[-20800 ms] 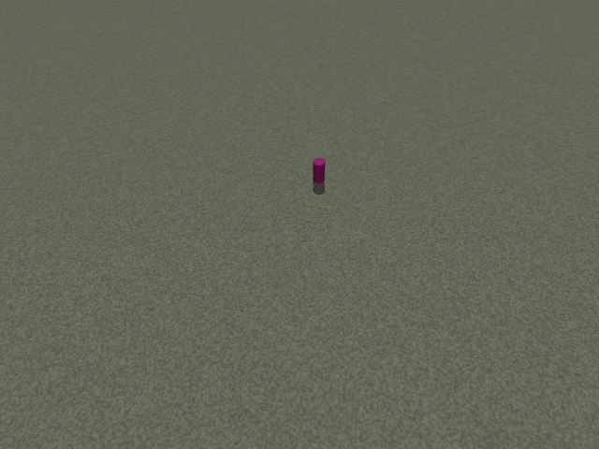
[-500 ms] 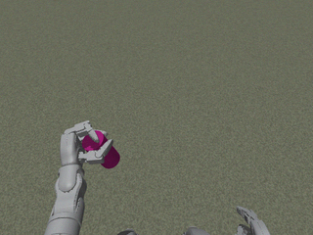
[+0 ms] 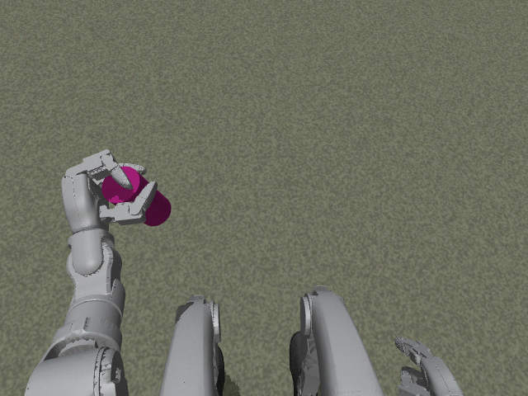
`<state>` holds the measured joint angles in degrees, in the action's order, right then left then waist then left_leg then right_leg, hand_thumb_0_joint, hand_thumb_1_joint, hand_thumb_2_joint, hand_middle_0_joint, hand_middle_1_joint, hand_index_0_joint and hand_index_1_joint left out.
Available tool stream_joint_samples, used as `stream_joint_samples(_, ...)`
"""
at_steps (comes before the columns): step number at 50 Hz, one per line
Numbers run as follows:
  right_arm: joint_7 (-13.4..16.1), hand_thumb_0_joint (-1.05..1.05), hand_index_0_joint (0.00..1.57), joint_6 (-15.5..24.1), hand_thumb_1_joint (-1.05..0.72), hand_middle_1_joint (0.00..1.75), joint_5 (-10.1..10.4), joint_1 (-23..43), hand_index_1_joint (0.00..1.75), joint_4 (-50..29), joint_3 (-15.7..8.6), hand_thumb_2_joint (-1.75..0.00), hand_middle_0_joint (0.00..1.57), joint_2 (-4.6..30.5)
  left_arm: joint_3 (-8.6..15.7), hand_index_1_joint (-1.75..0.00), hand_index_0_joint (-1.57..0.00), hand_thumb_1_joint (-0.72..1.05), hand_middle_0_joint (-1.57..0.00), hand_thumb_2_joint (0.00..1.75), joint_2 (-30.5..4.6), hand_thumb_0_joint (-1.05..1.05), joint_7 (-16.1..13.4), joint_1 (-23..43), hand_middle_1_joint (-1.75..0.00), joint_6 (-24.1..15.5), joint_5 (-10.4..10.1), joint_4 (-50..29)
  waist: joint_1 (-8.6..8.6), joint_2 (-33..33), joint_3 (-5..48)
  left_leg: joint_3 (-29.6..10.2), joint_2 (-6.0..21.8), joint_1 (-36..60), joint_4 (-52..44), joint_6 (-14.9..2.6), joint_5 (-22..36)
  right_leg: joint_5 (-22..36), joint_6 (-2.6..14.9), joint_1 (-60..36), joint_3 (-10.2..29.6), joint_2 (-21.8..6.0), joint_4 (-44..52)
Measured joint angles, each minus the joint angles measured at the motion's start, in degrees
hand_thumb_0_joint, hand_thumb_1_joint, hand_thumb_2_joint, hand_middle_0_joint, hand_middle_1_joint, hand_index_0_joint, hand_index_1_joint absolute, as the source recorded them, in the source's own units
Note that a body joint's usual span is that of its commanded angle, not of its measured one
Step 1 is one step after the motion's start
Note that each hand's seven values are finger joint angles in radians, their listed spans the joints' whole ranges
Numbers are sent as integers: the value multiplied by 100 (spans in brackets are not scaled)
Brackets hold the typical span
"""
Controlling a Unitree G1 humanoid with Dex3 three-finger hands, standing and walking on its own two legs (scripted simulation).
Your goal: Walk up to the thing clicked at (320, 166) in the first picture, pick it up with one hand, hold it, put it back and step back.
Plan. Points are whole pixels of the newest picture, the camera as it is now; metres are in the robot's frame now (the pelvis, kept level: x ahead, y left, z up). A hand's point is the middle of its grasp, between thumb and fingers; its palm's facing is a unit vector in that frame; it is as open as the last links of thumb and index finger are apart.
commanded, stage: crouch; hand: left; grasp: from the side
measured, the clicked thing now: (139, 198) +0.42 +0.20 -0.07
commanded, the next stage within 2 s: lower in 1.28 s
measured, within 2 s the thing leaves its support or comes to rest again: neither
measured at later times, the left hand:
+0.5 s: hand (152, 215) +0.45 +0.22 -0.23, palm faces +0.23 -0.97 -0.03, open 5.3 cm
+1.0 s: hand (160, 223) +0.47 +0.23 -0.33, palm faces +0.22 -0.97 -0.03, open 5.3 cm
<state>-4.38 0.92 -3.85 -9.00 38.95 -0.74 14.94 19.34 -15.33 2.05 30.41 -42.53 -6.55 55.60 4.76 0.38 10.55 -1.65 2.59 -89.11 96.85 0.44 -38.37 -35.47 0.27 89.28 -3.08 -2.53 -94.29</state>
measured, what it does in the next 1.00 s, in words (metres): lowers itself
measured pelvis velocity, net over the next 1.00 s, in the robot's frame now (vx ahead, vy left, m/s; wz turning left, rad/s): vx -0.05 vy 0.01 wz -0.12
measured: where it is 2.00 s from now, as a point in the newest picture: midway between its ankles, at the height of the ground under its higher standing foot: outside the picture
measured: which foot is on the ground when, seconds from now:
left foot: down 0.00-1.00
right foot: down 0.00-1.00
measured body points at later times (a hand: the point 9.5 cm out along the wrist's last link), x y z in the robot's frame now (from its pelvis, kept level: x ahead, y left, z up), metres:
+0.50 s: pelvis -0.05 +0.00 -0.18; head +0.18 +0.05 +0.21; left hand +0.43 +0.27 -0.22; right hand +0.03 -0.27 -0.30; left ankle +0.04 +0.12 -0.52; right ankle +0.06 -0.12 -0.52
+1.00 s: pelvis -0.05 +0.01 -0.24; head +0.20 +0.08 +0.13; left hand +0.45 +0.28 -0.32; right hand -0.01 -0.27 -0.33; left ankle +0.04 +0.12 -0.52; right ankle +0.06 -0.12 -0.52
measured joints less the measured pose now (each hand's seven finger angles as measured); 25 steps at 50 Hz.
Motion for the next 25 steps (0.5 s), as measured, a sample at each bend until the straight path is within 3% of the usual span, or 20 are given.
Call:
stream_joint_samples(9, -89, 0, 20, -38, -92, 30, -144, 167, 30, 58, 133, -91, 20, -8, 426, -142, -134, -12, -80, 106, -370, -5, 143, 724, -104, -222, 128, 723, 152, -40, -62, -82, -32, -1535, 1330, 1, -146, -123, 24, 1520, 1, -42, -1297)
stream_joint_samples(14, -121, 0, 20, -55, -92, 30, -245, 239, 30, 96, 232, -91, 20, 39, 660, -143, -135, -12, -80, 106, -694, -5, 186, 1129, -103, -309, 296, 1193, 300, -88, -190, -151, -46, -2264, 2070, 2, -180, -132, 38, 2230, -19, -56, -1996)
stream_joint_samples(25, -174, 0, 20, -134, -93, 30, -410, 285, 30, 153, 516, -91, 20, 134, 1018, -143, -134, -13, -81, 107, -1375, -5, 208, 1753, -103, -321, 501, 1719, 619, -187, -725, -320, -71, -3385, 3340, -38, -123, 3, 12, 3265, -91, -65, -3115)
